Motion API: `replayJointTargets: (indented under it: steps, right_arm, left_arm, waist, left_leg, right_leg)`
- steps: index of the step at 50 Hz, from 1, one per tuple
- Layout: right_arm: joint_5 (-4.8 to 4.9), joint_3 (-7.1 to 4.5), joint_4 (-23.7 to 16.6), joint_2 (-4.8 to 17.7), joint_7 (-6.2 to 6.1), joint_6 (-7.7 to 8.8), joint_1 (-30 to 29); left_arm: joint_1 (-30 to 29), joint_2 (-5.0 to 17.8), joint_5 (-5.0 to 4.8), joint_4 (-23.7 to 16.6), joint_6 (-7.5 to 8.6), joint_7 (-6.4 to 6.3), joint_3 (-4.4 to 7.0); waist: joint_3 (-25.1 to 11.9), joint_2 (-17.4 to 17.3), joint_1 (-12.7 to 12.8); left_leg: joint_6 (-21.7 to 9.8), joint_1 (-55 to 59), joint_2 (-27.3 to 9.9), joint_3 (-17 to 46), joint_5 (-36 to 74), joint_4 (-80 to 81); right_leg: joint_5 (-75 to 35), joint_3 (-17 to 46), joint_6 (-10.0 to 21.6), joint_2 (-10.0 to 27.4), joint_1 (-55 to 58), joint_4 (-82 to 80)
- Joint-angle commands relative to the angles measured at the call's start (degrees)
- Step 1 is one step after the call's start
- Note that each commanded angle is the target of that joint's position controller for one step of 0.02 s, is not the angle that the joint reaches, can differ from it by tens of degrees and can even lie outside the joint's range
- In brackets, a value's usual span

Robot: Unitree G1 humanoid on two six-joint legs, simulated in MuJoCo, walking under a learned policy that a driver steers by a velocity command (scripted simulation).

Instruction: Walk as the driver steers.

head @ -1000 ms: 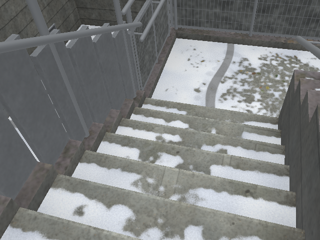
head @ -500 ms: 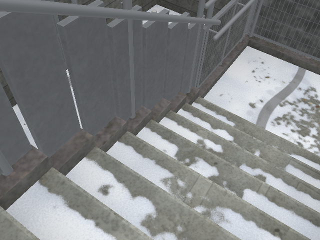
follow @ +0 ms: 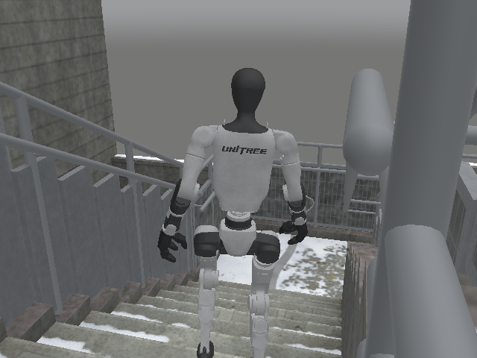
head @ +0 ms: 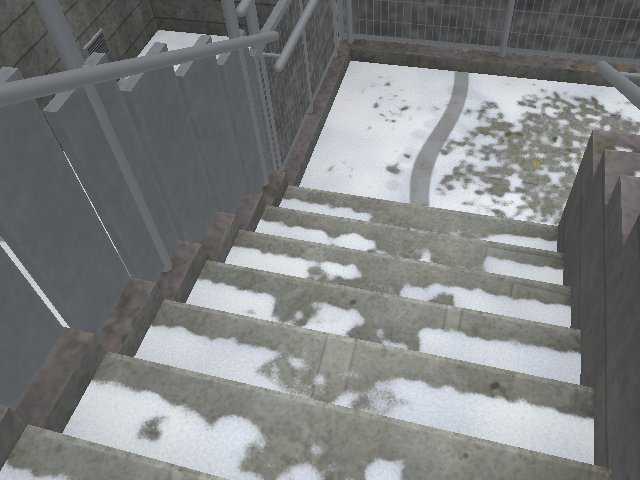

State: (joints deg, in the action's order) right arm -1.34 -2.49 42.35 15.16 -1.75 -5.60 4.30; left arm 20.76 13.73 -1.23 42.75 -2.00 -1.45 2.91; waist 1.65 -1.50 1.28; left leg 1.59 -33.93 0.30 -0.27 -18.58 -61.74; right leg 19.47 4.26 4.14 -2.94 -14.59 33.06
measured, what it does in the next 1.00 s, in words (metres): steps on the spot, turning right: left foot, then right foot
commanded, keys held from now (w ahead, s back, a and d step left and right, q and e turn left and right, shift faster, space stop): e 0.58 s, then w+e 0.12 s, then w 0.30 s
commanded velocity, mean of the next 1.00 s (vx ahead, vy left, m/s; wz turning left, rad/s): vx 0.11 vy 0.00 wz -0.50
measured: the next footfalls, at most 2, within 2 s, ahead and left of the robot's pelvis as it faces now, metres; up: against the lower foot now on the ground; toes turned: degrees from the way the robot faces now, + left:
left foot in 0.26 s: +0.04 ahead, +0.12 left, +0.00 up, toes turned -10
right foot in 0.72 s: -0.01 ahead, -0.05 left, +0.00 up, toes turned -26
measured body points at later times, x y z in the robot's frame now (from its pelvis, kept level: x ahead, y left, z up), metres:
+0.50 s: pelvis +0.00 +0.05 +0.00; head +0.02 +0.07 +0.45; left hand +0.19 +0.28 -0.12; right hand -0.01 -0.23 -0.11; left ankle +0.00 +0.13 -0.73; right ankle -0.03 -0.09 -0.64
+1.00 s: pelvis +0.07 -0.02 +0.00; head +0.06 -0.05 +0.44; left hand +0.13 +0.24 -0.13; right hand +0.04 -0.29 -0.14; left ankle +0.26 +0.08 -0.68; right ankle -0.04 -0.03 -0.73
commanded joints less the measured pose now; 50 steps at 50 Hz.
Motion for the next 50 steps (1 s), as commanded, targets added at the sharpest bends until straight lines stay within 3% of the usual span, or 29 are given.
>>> replayJointTargets:
  steps: [1,4,5,9,11,12,13,14,15,16,17,20,21,24,26,29,32,34,35,36,37,38,39,40,41,44,45,46,50]
  right_arm:
    - [-0.42,0.57,-4.45,1.22,-0.06,1.41,-2.75]
    - [-0.39,1.10,-4.31,0.94,-0.34,1.82,-1.43]
    - [-1.30,1.08,-3.84,1.62,-0.45,2.40,-0.03]
    - [1.79,1.59,-6.04,0.25,-0.67,1.87,-1.14]
    - [1.90,1.68,-5.47,0.44,-0.19,2.32,3.18]
    - [1.27,1.41,-4.41,0.74,-0.64,2.75,7.42]
    - [0.07,0.74,-3.36,2.74,-1.07,3.13,12.27]
    - [-0.43,-0.29,-3.13,7.94,-1.08,3.96,16.44]
    - [0.54,-1.02,-2.01,10.61,-0.67,4.23,20.05]
    - [1.36,-0.76,-2.25,8.74,-0.30,4.69,18.23]
    - [1.86,-0.11,-3.83,5.74,-0.26,4.90,12.87]
    - [0.72,0.26,-5.70,3.74,-0.28,4.91,7.75]
    - [-0.27,0.25,-5.60,3.90,-0.10,5.34,8.76]
    - [0.24,-0.29,-3.35,4.61,-0.53,5.17,14.46]
    - [-0.45,-0.34,-3.20,4.90,-0.53,4.72,15.13]
    - [-1.05,-0.97,-2.92,6.48,-0.15,4.19,15.76]
    - [-1.38,-1.32,-2.54,7.30,0.82,3.66,17.03]
    - [-1.32,-1.78,-2.10,9.61,1.11,4.08,16.51]
    - [-1.06,-1.97,-1.93,10.16,0.73,4.24,15.79]
    - [-1.66,-1.97,-0.92,9.05,0.57,3.94,17.29]
    - [-2.40,-0.82,-0.94,4.03,1.11,4.09,17.36]
    - [-2.22,-0.38,-6.81,3.33,1.63,3.98,9.67]
    - [-1.92,-1.44,-5.86,7.84,1.86,4.36,5.64]
    - [-0.83,-1.05,-4.92,5.93,2.43,5.07,7.74]
    - [-0.95,-0.82,-3.00,5.80,2.90,5.38,8.67]
    - [-2.28,-1.00,0.34,5.46,3.37,5.12,11.60]
    - [-0.81,-1.27,0.88,4.72,3.57,4.84,10.89]
    - [-0.51,-1.73,0.45,6.19,3.55,4.98,8.69]
    - [-2.17,-0.61,0.34,2.22,5.28,4.96,1.06]
  left_arm:
    - [1.17,7.55,0.27,-3.53,0.37,-0.07,1.75]
    - [0.40,6.70,0.45,-4.74,-0.36,0.35,1.77]
    - [-0.90,7.39,0.87,-5.48,0.04,0.06,1.98]
    - [-1.14,8.08,2.08,-5.11,-0.65,1.27,2.38]
    - [-4.01,9.48,2.75,-6.19,-0.97,1.73,2.79]
    - [-6.33,10.14,1.73,-7.76,-0.40,1.41,3.24]
    - [-4.96,7.71,0.66,-8.01,-0.06,1.20,2.77]
    - [-3.33,1.76,0.78,-8.54,0.14,1.49,1.72]
    - [-4.67,6.57,1.27,-10.19,0.47,1.18,3.16]
    - [-4.98,8.65,2.57,-8.43,0.17,0.84,3.73]
    - [-5.97,8.15,3.30,-7.17,-0.50,0.60,3.38]
    - [-5.28,6.16,2.72,-4.16,-2.09,2.10,3.01]
    - [-4.98,6.85,2.28,-4.18,-2.50,2.15,3.05]
    - [-7.69,4.67,1.98,-5.31,-3.34,2.66,2.08]
    - [-8.37,3.32,2.47,-5.49,-3.79,2.71,1.23]
    - [-10.37,2.99,1.84,-6.53,-3.79,2.52,0.69]
    - [-13.76,3.32,1.21,-7.30,-4.10,2.95,0.31]
    - [-12.92,3.53,1.17,-7.20,-2.99,3.63,0.16]
    - [-7.04,3.01,1.23,-4.60,-1.21,3.45,0.46]
    - [1.44,2.95,1.51,-0.79,-0.12,2.88,0.47]
    - [7.11,5.57,1.63,1.62,1.20,2.21,1.23]
    - [10.89,13.47,0.97,0.97,1.77,1.43,3.09]
    - [11.38,9.18,0.41,3.17,1.54,1.02,1.55]
    - [8.93,7.88,0.84,3.69,1.50,0.49,0.85]
    - [6.50,5.92,0.57,3.87,2.10,0.39,0.28]
    - [5.33,6.00,0.66,7.15,4.65,0.08,0.91]
    - [7.16,5.16,0.20,8.56,5.34,0.56,0.66]
    - [7.60,5.01,-0.42,10.16,6.07,0.25,1.06]
    - [9.65,3.27,-0.23,11.71,6.27,-0.78,0.56]
  waist:
    - [-4.88,7.74,-0.24]
    - [-3.77,11.26,0.67]
    - [-5.90,10.10,0.50]
    - [-3.45,11.40,1.20]
    - [-4.10,10.80,-0.96]
    - [-4.65,7.68,-3.05]
    - [-6.96,2.42,-4.22]
    - [-7.91,-10.73,-3.22]
    - [-6.30,-13.29,-4.95]
    - [-2.99,-8.20,-2.89]
    - [-1.51,-4.70,-1.27]
    - [-2.51,-5.61,1.08]
    - [-2.33,-5.08,1.34]
    - [-1.25,-4.33,-0.52]
    - [-2.42,-5.91,-0.99]
    - [-2.10,-7.20,-2.08]
    - [-0.61,-9.92,-4.84]
    - [1.54,-7.96,-3.94]
    - [1.70,-4.58,-1.36]
    - [-0.98,-0.27,1.53]
    - [-0.84,11.60,3.30]
    - [2.32,20.80,5.70]
    - [5.33,7.44,5.79]
    - [5.56,8.46,3.47]
    - [6.34,5.49,1.66]
    - [3.46,5.52,-0.79]
    - [2.74,4.93,-1.67]
    - [2.10,5.86,-1.49]
    - [3.57,6.22,0.94]
  left_leg:
    - [-0.79,-5.54,-0.51,1.94,1.87,1.02]
    - [-1.25,-1.53,0.93,0.46,-1.07,7.07]
    - [-1.98,1.51,-0.04,1.71,5.79,2.82]
    - [-1.36,7.25,3.54,0.34,-8.05,14.16]
    - [-2.42,13.71,4.00,0.67,-6.11,21.78]
    - [-2.88,20.21,3.38,-0.25,0.07,29.62]
    - [-3.89,32.43,-2.73,5.33,3.91,34.89]
    - [-6.75,42.49,-17.97,21.80,16.23,37.65]
    - [-11.75,38.91,-22.37,32.56,23.62,40.72]
    - [-13.65,34.79,-21.99,29.83,20.09,40.89]
    - [-14.35,28.61,-19.26,24.13,17.53,41.53]
    - [-15.26,20.97,-14.36,11.68,26.58,41.46]
    - [-14.86,20.08,-14.19,8.77,25.85,41.57]
    - [-13.93,20.55,-13.44,4.76,25.91,40.61]
    - [-14.42,22.55,-14.15,3.54,27.92,38.89]
    - [-13.79,20.06,-14.94,0.10,24.25,36.94]
    - [-12.73,15.66,-15.54,1.88,-14.06,42.82]
    - [-12.69,14.26,-17.00,4.87,-21.25,43.95]
    - [-11.81,12.03,-17.13,3.67,-21.92,40.75]
    - [-10.60,6.99,-15.51,0.95,-19.45,32.15]
    - [-6.81,-2.41,-9.47,-7.11,-18.24,14.16]
    - [-3.33,-21.49,2.51,-5.76,-22.26,2.14]
    - [-3.40,-23.07,-1.34,2.23,-16.56,0.41]
    - [-3.06,-21.66,-2.51,1.92,-11.26,0.37]
    - [-2.43,-18.86,-3.95,1.66,-6.05,2.19]
    - [-1.18,-8.69,-4.75,1.65,10.22,1.71]
    - [-0.50,-7.67,-4.17,2.91,16.88,5.38]
    - [-0.47,-7.71,-4.13,3.93,22.85,9.18]
    - [-1.00,-3.29,-2.00,2.32,40.75,17.21]
  right_leg:
    - [-37.59,16.71,10.98,14.45,7.90,-6.72]
    - [-30.34,15.76,10.02,11.59,4.05,-6.72]
    - [-32.79,17.62,10.83,13.11,2.85,-5.37]
    - [-29.98,20.72,10.22,10.82,-2.27,-5.95]
    - [-27.51,22.74,8.24,9.91,-4.20,-5.56]
    - [-23.48,21.69,6.21,8.32,-6.89,-3.34]
    - [-10.65,20.01,3.51,5.73,-14.52,2.41]
    - [14.35,10.63,0.46,-3.06,-25.73,17.53]
    - [23.82,9.08,-0.80,-7.41,-32.24,22.90]
    - [19.41,8.54,-1.83,-3.78,-32.16,29.21]
    - [13.69,5.97,-2.20,-1.98,-29.12,33.09]
    - [4.03,1.98,-4.28,-0.95,-24.07,44.10]
    - [2.01,0.84,-4.42,-0.51,-23.40,42.72]
    - [0.73,-1.63,-5.50,0.66,-22.96,37.93]
    - [0.25,-2.50,-5.86,0.77,-22.19,33.29]
    - [2.40,-6.63,-4.59,0.55,-16.75,24.98]
    - [7.26,-10.32,-2.09,-0.01,-11.94,17.03]
    - [11.77,-10.38,-0.53,-0.24,-7.11,10.02]
    - [10.56,-10.95,0.21,-0.91,-0.36,3.07]
    - [10.48,-8.04,1.28,-1.11,12.60,-3.80]
    - [17.50,8.39,2.86,9.01,20.81,-12.67]
    - [23.69,42.54,11.35,25.30,19.54,-22.27]
    - [16.69,36.77,12.95,24.21,19.62,-20.68]
    - [10.54,31.10,13.15,22.59,17.38,-19.19]
    - [3.96,25.14,11.34,19.99,16.04,-18.63]
    - [-20.58,12.68,7.39,14.47,11.48,-18.00]
    - [-21.95,8.61,6.06,10.99,10.73,-15.37]
    - [-19.64,6.00,3.83,9.06,11.51,-12.95]
    - [-7.91,6.89,3.86,8.15,0.58,-9.98]
Over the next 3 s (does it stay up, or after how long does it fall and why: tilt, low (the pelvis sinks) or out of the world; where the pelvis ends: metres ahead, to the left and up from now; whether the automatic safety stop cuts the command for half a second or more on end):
stays up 0.75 -0.16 -0.46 its command is cut before an obstacle after 1.5 s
